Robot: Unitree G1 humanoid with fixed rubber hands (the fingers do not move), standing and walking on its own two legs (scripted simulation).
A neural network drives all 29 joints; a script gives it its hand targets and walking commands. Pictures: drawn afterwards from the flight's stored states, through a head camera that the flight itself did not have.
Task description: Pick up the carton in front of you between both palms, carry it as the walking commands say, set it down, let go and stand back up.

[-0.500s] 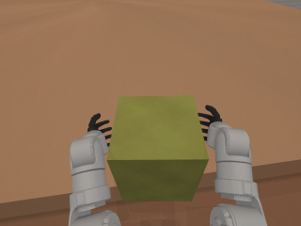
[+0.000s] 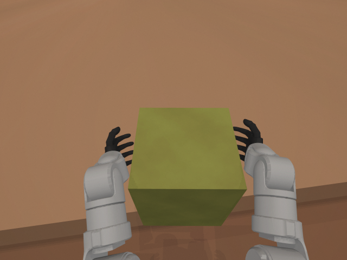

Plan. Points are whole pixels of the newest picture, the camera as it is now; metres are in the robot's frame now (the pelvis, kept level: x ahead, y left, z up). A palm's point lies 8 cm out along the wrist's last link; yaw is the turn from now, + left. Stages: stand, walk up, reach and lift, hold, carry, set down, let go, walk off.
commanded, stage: carry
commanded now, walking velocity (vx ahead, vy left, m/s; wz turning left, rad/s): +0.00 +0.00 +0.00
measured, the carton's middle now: (183, 170) +0.33 -0.01 +0.03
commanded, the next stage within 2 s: none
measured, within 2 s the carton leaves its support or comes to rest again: neither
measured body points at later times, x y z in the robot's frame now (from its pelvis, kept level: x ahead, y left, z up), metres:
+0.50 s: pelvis -0.01 +0.00 +0.00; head -0.02 +0.00 +0.45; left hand +0.32 +0.14 +0.10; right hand +0.32 -0.17 +0.11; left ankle +0.03 +0.08 -0.74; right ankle -0.04 -0.09 -0.74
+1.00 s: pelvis -0.02 +0.01 +0.00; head -0.03 +0.02 +0.45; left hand +0.32 +0.15 +0.10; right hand +0.31 -0.16 +0.11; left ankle +0.03 +0.08 -0.74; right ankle -0.04 -0.09 -0.74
